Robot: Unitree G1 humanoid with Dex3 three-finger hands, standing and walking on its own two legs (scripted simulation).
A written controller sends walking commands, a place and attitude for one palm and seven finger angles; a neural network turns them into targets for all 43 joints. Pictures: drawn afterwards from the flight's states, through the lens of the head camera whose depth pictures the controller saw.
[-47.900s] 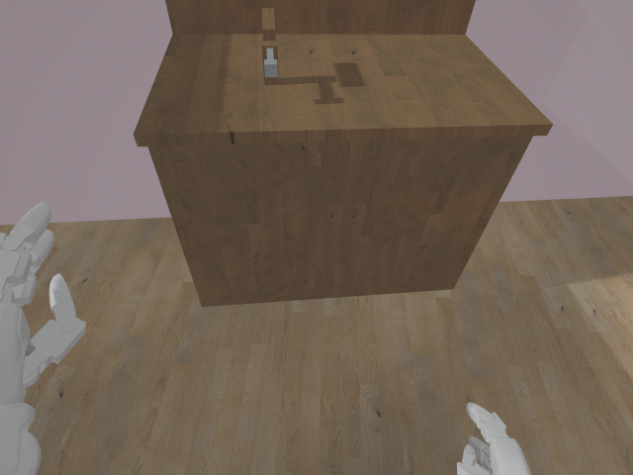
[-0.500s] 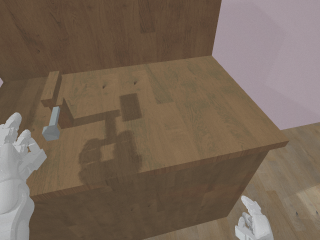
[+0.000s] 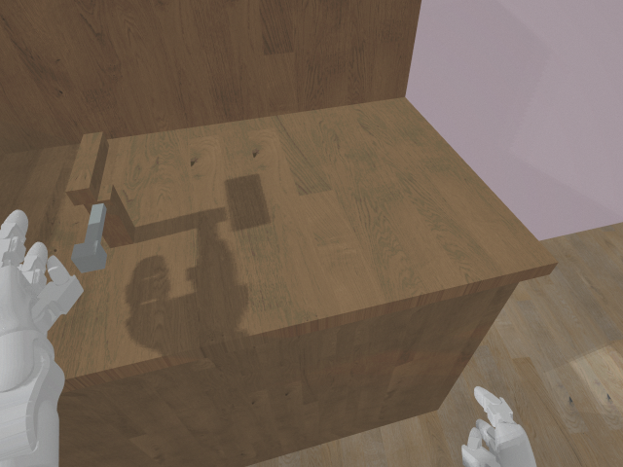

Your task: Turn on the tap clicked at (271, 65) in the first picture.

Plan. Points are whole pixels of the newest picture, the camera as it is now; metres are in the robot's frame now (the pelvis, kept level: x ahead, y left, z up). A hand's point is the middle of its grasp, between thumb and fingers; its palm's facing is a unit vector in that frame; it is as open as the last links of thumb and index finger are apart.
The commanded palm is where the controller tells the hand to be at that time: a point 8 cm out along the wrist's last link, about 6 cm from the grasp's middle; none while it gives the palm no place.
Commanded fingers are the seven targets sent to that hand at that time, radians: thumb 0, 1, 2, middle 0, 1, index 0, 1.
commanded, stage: reach beside the lever's end, fingers flat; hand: left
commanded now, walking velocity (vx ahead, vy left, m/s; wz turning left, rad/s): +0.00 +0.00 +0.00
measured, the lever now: (89, 256) +0.31 +0.32 +0.12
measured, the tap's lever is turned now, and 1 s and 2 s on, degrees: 0 6 28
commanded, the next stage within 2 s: push the lever round in 0.60 s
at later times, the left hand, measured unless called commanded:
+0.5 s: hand (81, 275) +0.28 +0.32 +0.12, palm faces +0.58 -0.81 -0.09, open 7.8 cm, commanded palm +0.24 +0.35 +0.11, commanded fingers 0.00 0.90 0.90 -0.15 -0.15 -0.15 -0.15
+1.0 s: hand (89, 272) +0.29 +0.31 +0.12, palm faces +0.58 -0.81 -0.07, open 7.8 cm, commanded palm +0.25 +0.34 +0.11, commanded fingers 0.00 0.90 0.90 -0.15 -0.15 -0.15 -0.15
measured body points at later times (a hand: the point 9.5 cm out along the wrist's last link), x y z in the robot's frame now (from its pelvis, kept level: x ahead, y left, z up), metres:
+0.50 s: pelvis +0.00 +0.00 +0.00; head +0.00 -0.01 +0.45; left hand +0.25 +0.36 +0.13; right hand +0.17 -0.24 -0.09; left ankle +0.00 +0.14 -0.73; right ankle +0.01 -0.12 -0.73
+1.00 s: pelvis +0.00 +0.00 +0.00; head +0.01 -0.01 +0.45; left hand +0.25 +0.35 +0.12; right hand +0.18 -0.24 -0.09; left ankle +0.00 +0.14 -0.73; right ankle +0.01 -0.12 -0.73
